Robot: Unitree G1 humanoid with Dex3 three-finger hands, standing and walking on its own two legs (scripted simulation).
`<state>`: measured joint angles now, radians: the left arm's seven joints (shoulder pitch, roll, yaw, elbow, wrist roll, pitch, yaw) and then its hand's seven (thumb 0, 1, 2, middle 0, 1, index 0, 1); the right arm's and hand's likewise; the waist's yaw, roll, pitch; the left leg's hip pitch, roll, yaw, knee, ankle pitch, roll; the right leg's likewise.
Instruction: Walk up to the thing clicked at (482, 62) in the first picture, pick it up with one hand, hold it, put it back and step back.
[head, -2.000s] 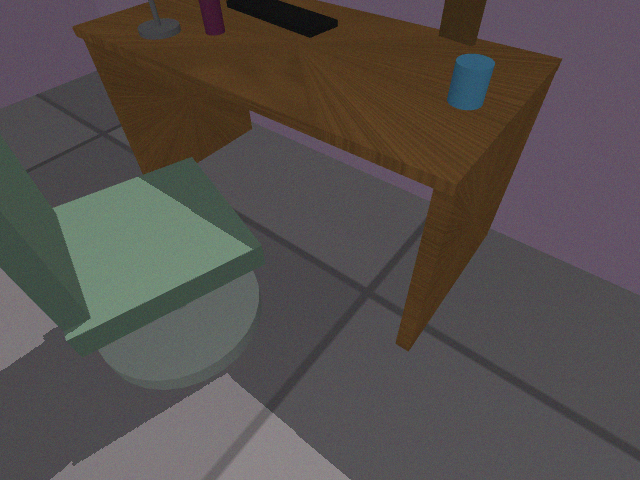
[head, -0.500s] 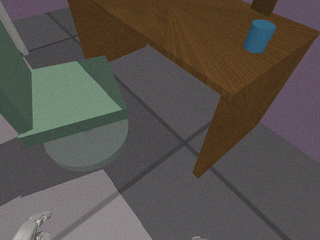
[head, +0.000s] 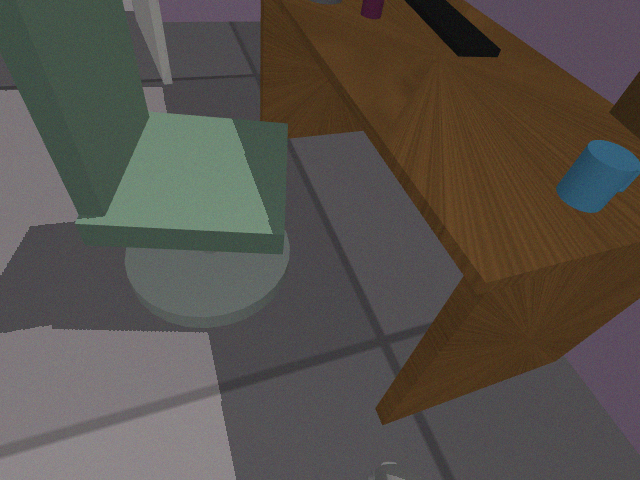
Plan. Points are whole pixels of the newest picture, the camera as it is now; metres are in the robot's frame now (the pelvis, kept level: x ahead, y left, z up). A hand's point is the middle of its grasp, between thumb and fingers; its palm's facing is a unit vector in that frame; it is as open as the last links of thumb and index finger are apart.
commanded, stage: walk up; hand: right
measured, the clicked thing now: (603, 177) +0.66 -0.49 +0.05
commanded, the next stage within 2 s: none
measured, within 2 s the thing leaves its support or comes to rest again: neither
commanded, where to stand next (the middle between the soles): +0.18 -0.43 m, yaw +21 degrees
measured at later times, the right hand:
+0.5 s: hand out of the picture +0.16 -0.54 -0.12, palm faces -0.26 +0.78 -0.58, open 7.4 cm
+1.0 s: hand out of the picture +0.24 -0.78 -0.14, palm faces -0.27 +0.78 -0.57, open 7.4 cm
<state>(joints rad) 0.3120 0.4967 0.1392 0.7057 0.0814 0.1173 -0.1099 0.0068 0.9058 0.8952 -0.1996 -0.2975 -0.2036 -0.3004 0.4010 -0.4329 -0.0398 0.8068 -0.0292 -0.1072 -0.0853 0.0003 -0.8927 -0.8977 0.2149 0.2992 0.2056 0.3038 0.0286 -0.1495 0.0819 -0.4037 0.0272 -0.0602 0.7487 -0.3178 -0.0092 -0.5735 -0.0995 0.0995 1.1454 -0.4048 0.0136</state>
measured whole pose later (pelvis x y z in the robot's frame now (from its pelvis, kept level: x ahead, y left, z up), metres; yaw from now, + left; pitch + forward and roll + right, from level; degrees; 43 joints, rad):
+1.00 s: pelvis +0.08 -0.49 -0.02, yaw +18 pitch -2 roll +0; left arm 0.24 0.38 0.06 0.83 0.03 0.04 -0.04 0.00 0.90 0.89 -0.20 -0.30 -0.21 -0.30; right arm 0.27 -0.51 -0.07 0.92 -0.01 -0.03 -0.07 0.01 -0.90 -0.90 0.21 0.30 0.20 0.30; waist 0.01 -0.01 0.10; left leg -0.63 0.01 -0.06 1.21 -0.47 0.03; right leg -0.42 -0.05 -0.02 0.92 -0.47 0.02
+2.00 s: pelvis +0.10 -0.47 +0.03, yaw +22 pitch -2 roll +0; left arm 0.07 0.39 0.00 1.09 0.00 -0.03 0.00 0.00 0.90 0.89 -0.20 -0.30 -0.21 -0.30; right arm 0.07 -0.36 -0.02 1.12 0.00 0.00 0.02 0.00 -0.90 -0.90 0.21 0.30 0.20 0.30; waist -0.01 -0.01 0.08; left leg -0.22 0.03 -0.01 0.51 -0.26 -0.02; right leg -0.18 -0.04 0.00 0.48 -0.27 0.04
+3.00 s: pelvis +0.11 -0.47 +0.04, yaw +21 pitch -2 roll +0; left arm 0.08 0.36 0.01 1.13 0.00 -0.01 -0.01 0.00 0.90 0.89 -0.20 -0.30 -0.21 -0.30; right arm 0.05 -0.34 -0.01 1.14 0.00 -0.01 0.01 0.00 -0.90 -0.90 0.21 0.30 0.20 0.30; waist -0.01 -0.01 0.07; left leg -0.12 0.03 0.01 0.32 -0.17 -0.03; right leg -0.10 -0.04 0.01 0.32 -0.19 0.03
